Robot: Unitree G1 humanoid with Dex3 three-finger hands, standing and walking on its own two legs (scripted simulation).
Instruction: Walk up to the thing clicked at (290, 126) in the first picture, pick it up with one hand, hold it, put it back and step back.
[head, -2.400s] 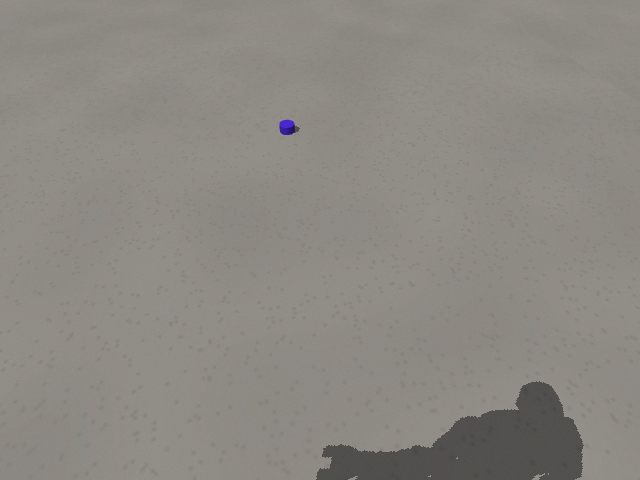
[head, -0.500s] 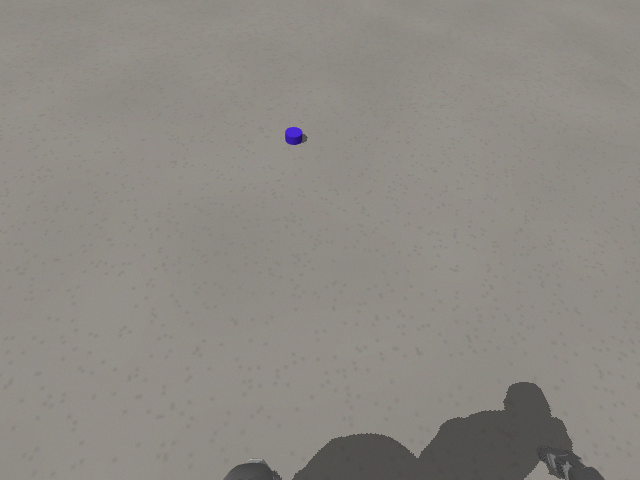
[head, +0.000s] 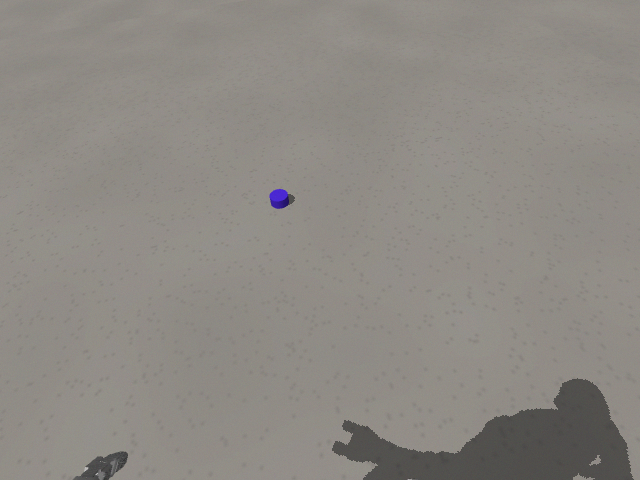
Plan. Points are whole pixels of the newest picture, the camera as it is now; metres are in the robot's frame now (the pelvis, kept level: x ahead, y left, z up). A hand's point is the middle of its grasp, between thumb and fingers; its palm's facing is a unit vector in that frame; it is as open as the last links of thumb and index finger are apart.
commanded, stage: walk up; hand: left
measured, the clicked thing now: (279, 198) +1.40 +0.28 -0.73
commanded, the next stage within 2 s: none
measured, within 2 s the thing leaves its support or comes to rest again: neither
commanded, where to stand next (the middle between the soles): +1.02 +0.04 m, yaw -1 degrees
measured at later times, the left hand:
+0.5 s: hand (136, 411) +0.26 +0.33 -0.15, palm faces -0.05 -0.94 -0.33, open 7.4 cm
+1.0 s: hand (212, 238) +0.59 +0.25 -0.10, palm faces -0.07 -0.92 -0.39, open 7.4 cm
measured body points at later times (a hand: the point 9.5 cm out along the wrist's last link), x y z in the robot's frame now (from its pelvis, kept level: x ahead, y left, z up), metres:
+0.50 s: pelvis +0.24 +0.05 +0.01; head +0.26 +0.08 +0.46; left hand +0.27 +0.38 -0.12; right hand +0.36 -0.27 -0.07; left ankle +0.31 +0.15 -0.72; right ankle +0.17 -0.10 -0.64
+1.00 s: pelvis +0.46 +0.00 +0.01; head +0.48 -0.03 +0.46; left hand +0.59 +0.30 -0.07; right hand +0.47 -0.32 -0.12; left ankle +0.37 +0.14 -0.64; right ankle +0.53 -0.11 -0.72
